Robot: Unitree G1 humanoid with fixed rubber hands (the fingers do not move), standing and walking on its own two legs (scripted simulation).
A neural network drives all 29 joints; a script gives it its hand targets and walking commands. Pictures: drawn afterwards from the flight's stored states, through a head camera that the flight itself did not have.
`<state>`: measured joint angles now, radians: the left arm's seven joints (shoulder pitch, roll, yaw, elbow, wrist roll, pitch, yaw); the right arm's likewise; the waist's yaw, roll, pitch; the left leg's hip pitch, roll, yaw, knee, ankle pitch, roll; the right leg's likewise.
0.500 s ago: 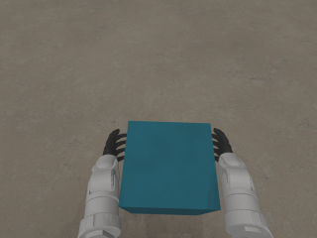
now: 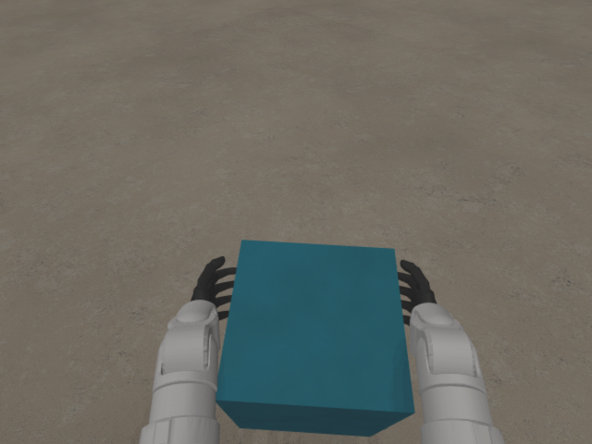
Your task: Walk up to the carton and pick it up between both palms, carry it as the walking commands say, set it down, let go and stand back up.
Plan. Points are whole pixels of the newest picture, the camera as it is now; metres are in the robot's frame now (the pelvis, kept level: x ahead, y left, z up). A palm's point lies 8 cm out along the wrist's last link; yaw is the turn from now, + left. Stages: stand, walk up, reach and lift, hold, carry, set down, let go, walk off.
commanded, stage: reach and lift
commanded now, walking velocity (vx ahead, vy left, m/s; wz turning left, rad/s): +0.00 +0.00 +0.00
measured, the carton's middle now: (310, 345) +0.29 +0.00 -0.03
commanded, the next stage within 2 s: hold in 0.98 s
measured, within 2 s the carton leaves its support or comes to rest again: neither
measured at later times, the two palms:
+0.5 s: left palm (202, 311) +0.30 +0.15 +0.05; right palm (421, 313) +0.30 -0.15 +0.04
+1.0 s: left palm (197, 323) +0.29 +0.15 +0.04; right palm (420, 323) +0.28 -0.15 +0.04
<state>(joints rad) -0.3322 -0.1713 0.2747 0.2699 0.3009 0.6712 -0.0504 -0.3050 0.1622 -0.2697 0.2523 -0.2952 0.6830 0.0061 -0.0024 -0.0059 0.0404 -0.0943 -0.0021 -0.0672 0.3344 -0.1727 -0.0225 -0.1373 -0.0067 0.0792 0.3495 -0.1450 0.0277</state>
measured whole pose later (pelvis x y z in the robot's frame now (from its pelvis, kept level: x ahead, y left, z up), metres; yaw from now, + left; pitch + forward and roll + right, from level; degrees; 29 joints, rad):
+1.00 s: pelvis +0.00 +0.00 +0.00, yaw +0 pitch -8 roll +0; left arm -0.24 -0.15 0.20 0.16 0.26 0.75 -0.03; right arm -0.23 0.14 -0.18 0.15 -0.27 0.77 -0.01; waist 0.00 0.00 0.10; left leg 0.00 0.00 -0.07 0.30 -0.17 -0.02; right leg -0.04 -0.01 0.08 0.31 -0.14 0.03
